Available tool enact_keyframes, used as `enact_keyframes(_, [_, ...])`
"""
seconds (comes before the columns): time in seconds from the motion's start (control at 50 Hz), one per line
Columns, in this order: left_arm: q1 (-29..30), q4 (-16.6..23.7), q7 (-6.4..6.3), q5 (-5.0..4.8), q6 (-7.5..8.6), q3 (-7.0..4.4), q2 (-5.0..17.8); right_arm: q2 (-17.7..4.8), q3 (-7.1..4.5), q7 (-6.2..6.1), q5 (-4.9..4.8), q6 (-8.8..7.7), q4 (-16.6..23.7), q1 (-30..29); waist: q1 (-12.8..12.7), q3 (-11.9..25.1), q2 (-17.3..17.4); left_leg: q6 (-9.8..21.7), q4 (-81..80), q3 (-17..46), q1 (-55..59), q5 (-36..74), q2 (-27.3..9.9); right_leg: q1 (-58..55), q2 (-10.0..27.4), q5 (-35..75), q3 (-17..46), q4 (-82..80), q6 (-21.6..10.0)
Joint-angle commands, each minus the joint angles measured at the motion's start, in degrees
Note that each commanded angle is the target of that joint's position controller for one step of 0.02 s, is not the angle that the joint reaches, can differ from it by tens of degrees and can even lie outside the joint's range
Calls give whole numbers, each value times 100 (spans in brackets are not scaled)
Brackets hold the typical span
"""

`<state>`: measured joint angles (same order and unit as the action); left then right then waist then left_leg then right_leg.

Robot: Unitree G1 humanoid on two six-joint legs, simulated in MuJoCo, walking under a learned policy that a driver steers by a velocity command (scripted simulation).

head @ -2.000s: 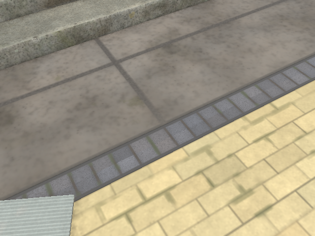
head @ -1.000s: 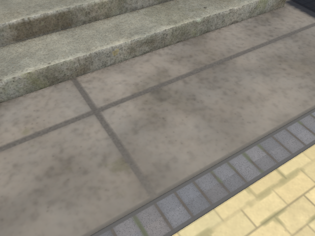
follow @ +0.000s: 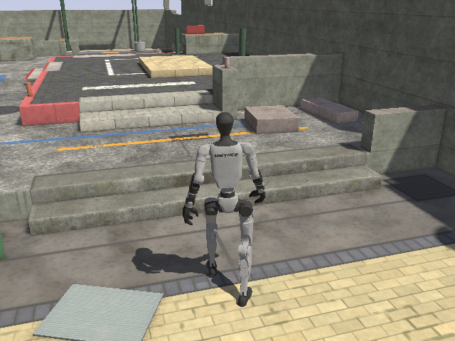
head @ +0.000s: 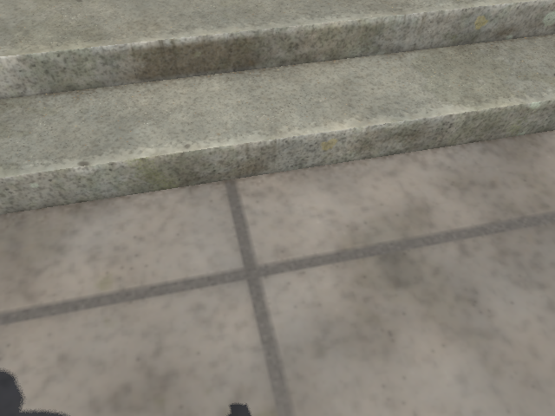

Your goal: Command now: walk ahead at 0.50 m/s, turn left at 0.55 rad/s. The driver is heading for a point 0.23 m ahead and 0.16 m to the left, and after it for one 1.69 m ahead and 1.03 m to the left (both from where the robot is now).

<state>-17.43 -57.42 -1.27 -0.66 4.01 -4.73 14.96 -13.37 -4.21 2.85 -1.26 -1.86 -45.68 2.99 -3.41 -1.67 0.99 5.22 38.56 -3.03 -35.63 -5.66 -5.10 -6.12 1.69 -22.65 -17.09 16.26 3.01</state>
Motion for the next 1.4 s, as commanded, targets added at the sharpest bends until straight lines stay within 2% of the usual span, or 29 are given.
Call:
enact_keyframes(0.02, [312,377,-45,-79,-88,-250,1249,-817,-302,52,-39,-40,303,739,858,388,-520,372,-307,-561,1456,-497,693,230,1463,6110,216,1642,-801])
enact_keyframes(0.04, [287,431,-52,-45,-94,-205,1163,-1246,-530,-36,-57,-21,39,1733,1305,918,-298,610,-558,-299,3104,-225,829,1113,1233,5483,150,3114,-553])
enact_keyframes(0.06, [-94,715,-6,179,-1,-2,466,-1988,-705,-145,-75,-3,-57,2120,961,1398,1141,1394,-781,2364,5098,-522,-645,3516,478,1365,231,5356,-187])
enact_keyframes(0.08, [35,927,85,46,285,105,343,-1949,-603,-118,-5,-88,156,2162,814,2347,1210,2114,-1987,5137,5971,-1360,-1487,4715,-360,-1198,1680,6487,-128])
enact_keyframes(0.1, [859,1111,149,-209,457,-3,753,-1483,-458,-81,72,-156,139,2150,1092,1878,567,1691,-2285,4595,5808,-1088,-1362,5359,-85,-803,2147,6629,-304])
enact_keyframes(0.12, [1024,1149,151,-237,533,13,711,-1274,-400,-93,63,-212,153,1856,932,1262,362,1463,-2202,3743,5099,-622,-1164,5480,165,-302,2104,6258,-439])
enact_keyframes(0.14, [975,1043,101,-95,535,-7,700,-1056,-333,-106,37,-232,266,1371,648,886,-53,1273,-2184,3039,4171,-104,-904,5091,421,84,2123,5764,-446])
enact_keyframes(0.18, [761,987,83,4,365,-101,797,-809,-237,-149,109,-248,456,870,262,640,71,1125,-2396,2398,2984,532,-598,4237,657,428,2169,5112,-380])
enact_keyframes(0.28, [1456,1299,50,147,174,-48,511,-1108,-304,-333,35,-288,421,1270,355,293,75,1069,-2653,1842,2381,932,-307,4289,425,1594,2007,3414,-5])
enact_keyframes(0.42, [2460,1700,214,17,295,25,527,-1081,-305,-378,-10,-214,286,1754,754,58,464,697,-2291,1999,2433,-59,-222,3687,-45,2813,2036,1392,-94])
enact_keyframes(0.48, [2304,1734,284,1,391,-35,744,-1070,-307,-429,-2,-144,306,1780,626,115,609,613,-1765,2473,2878,50,-405,3437,-99,2167,2100,1118,-240])
enact_keyframes(0.52, [1528,1536,268,28,460,-139,916,-966,-264,-441,12,-100,405,1634,206,416,728,428,-1097,2502,2849,653,-159,2388,-193,1947,1928,832,-459])
enact_keyframes(0.54, [722,1417,237,130,491,-226,1160,-702,-158,-413,56,-115,526,1524,-181,1084,485,218,107,2188,2340,592,169,1028,387,1902,2398,1022,-767])
enact_keyframes(0.56, [-164,1321,190,227,454,-347,1641,-355,-58,-415,38,-154,668,2086,-155,2043,-783,-213,2116,1465,665,-1016,892,-1117,1718,1263,4366,915,-1473])
enact_keyframes(0.58, [-311,1180,247,114,385,-326,1528,-526,-33,-416,-114,-197,735,2474,7,2289,-2123,-339,3332,1318,-708,-2897,914,-1698,2385,-154,6419,199,-1950])
enact_keyframes(0.6, [38,1325,239,32,341,-184,974,-1083,-158,-417,-156,-176,651,2123,-100,1433,-1269,-374,3843,1421,-1155,-2488,544,-1038,2191,-882,5832,24,-1709])
enact_keyframes(0.62, [335,1391,207,44,272,-111,743,-1200,-190,-413,-83,-139,743,1600,-121,840,-764,-375,3837,1178,-1124,-2003,310,-232,1948,-529,4852,-11,-1447])
enact_keyframes(0.68, [790,1320,178,153,242,-22,548,-895,-193,-351,-22,-59,890,1319,244,156,-702,-336,3111,1056,-449,-1301,-160,1303,1362,919,3295,-453,-1237])
enact_keyframes(0.7, [321,1149,159,377,200,7,636,-678,-68,-113,618,52,858,1296,275,128,-48,-337,3084,765,-31,-1177,105,1798,1429,1701,2965,-537,-1222])
enact_keyframes(0.76, [296,1107,223,269,250,-48,785,-553,-42,67,418,152,987,1166,395,150,-634,-378,2601,687,-283,-663,82,1597,1311,2751,2045,-619,-1204])
enact_keyframes(0.84, [113,1072,238,213,208,-19,717,-523,45,135,335,152,1157,432,192,53,-704,-367,1219,382,-160,169,98,1260,1140,2681,1320,-706,-1064])
enact_keyframes(0.96, [-451,923,126,201,43,-74,1035,-611,85,218,422,150,1391,-344,-25,-214,-746,-25,-301,-229,353,-490,375,454,1427,3459,845,-256,-828])
enact_keyframes(1.02, [-544,910,78,160,-85,-50,1186,-800,-42,77,530,60,1022,897,604,605,-582,400,-938,-473,2114,-870,1072,497,1334,5741,367,2088,-704])
enact_keyframes(1.04, [-513,1084,80,185,-97,7,1071,-1153,-181,-14,575,22,728,1970,1069,1319,-71,689,-1124,464,3705,-1253,502,1593,1206,4435,322,3723,-526])
enact_keyframes(1.06, [-648,1584,210,211,-70,153,427,-1913,-353,-86,437,37,780,1960,728,1794,1526,1391,-1495,3462,5431,-1573,-1246,4160,209,-490,384,5620,-184])
enact_keyframes(1.08, [6,1680,213,297,-64,50,891,-1890,-361,-133,267,74,867,2198,1088,1907,751,1554,-2078,4570,5498,-967,-1483,4904,-40,-878,1537,6221,-179])
enact_keyframes(1.14, [257,1704,225,221,-12,121,742,-1251,-178,-225,227,48,658,1555,512,396,-5,1111,-2142,2489,3714,1198,-763,4544,558,207,1819,5154,-258])
enact_keyframes(1.22, [-28,1629,265,360,-279,147,636,-1132,-102,-204,170,-111,600,1306,137,356,161,1111,-2494,1892,2773,1558,-308,3834,494,399,1701,4442,-50])
enact_keyframes(1.4, [1426,2008,308,234,-169,265,409,-1149,-66,-208,214,-243,78,2029,702,49,303,685,-2535,1502,3139,1754,-260,3576,196,2090,1447,2173,-207])
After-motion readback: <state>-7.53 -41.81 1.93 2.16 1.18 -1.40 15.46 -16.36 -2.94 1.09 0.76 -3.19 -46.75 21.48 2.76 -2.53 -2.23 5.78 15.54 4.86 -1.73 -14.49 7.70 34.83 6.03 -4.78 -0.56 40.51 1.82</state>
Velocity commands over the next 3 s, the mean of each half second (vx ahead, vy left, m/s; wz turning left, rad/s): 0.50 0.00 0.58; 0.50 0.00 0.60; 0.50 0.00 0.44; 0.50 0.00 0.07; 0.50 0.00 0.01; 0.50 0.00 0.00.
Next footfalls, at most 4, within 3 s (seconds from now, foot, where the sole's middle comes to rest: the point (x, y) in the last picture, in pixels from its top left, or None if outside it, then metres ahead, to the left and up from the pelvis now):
0.04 left None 0.20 0.11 -0.76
0.54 right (312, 392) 0.52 -0.04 -0.76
1.02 left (182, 341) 0.62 0.29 -0.76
1.52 right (181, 237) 0.94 0.34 -0.76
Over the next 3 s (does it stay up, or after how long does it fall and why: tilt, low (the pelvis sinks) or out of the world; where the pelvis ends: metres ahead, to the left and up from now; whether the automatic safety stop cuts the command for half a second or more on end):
stays up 1.25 0.85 0.15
